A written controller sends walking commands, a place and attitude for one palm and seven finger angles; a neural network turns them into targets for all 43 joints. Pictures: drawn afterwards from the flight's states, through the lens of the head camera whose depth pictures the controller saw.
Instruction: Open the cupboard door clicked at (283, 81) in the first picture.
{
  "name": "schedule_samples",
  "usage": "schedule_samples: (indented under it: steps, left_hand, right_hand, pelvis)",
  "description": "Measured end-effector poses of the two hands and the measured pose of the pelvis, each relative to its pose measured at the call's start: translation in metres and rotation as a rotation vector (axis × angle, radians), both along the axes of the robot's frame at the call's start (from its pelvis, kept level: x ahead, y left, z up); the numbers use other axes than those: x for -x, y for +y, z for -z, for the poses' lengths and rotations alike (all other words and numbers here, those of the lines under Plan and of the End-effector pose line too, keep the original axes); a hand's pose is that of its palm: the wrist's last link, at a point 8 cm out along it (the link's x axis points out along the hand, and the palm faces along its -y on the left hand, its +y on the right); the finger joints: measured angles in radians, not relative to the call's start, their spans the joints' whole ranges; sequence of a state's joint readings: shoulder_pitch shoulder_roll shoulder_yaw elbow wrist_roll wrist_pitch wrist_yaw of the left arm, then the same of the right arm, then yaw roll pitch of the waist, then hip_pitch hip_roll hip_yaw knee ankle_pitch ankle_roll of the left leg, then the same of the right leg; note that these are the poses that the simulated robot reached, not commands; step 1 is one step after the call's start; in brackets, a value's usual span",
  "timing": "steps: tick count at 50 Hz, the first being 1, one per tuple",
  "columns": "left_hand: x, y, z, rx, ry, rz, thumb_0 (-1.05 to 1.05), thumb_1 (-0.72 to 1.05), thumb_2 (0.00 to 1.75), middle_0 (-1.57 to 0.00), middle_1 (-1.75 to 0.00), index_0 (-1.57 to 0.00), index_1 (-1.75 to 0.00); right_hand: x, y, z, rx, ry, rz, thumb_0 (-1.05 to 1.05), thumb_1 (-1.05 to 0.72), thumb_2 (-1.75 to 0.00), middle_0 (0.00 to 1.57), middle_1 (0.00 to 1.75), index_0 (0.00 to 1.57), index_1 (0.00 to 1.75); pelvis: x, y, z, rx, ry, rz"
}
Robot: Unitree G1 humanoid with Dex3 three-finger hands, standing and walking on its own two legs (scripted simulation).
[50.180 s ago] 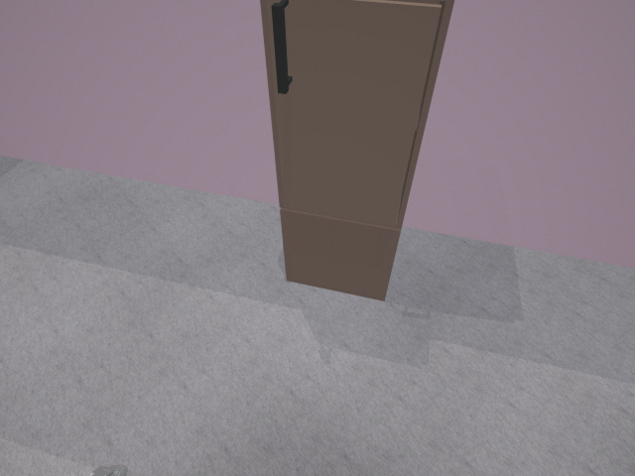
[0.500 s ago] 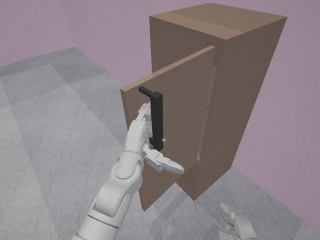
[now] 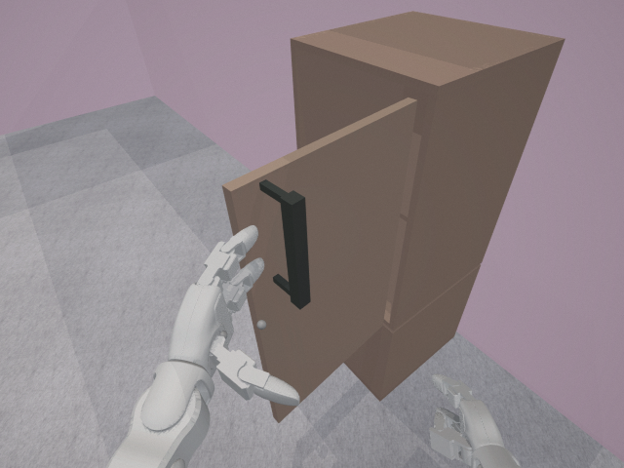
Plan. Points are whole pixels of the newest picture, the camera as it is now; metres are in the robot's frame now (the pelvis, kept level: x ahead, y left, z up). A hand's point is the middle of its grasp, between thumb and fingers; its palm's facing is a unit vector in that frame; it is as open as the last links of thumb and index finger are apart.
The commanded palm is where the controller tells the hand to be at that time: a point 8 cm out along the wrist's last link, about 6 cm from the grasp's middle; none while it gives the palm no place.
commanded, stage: slide the hand sideways off the handle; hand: left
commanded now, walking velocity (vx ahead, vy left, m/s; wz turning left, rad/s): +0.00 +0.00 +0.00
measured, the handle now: (286, 247) +0.34 +0.07 +0.16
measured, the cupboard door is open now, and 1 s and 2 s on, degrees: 96 96 96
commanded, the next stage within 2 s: draw the hand back to the body in 0.36 s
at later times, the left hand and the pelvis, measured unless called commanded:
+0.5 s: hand (221, 353) +0.19 +0.11 +0.15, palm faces -0.03 -1.00 -0.04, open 16.3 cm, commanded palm +0.16 +0.17 +0.16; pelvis +0.00 -0.01 +0.00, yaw +1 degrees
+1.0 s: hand (162, 351) +0.19 +0.17 +0.15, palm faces +0.04 -0.99 -0.12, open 16.1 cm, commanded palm +0.15 +0.23 +0.16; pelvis +0.00 +0.00 +0.00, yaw +1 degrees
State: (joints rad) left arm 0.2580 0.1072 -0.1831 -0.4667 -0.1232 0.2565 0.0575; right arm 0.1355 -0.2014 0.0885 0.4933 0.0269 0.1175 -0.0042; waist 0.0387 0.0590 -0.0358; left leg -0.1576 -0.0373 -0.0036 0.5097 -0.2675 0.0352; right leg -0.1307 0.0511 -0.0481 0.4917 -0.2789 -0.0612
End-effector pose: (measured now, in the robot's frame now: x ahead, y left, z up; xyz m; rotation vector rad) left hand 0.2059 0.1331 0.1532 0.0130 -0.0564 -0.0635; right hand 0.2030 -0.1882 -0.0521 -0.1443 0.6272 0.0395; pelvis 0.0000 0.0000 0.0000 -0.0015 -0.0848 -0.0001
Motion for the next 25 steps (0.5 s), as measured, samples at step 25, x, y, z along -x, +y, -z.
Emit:
schedule_samples:
  steps: [25]
  left_hand:
    - [0.036,0.033,0.002,-0.028,-0.016,-0.029,-0.01,-0.50,0.30,-0.15,-0.30,-0.15,-0.30]
  right_hand:
    - [0.010,-0.031,0.010,0.034,-0.089,0.030,0.01,-0.90,-0.89,0.20,0.30,0.20,0.30]
  pelvis:
    - [-0.005,-0.014,0.005,0.005,0.027,-0.021]
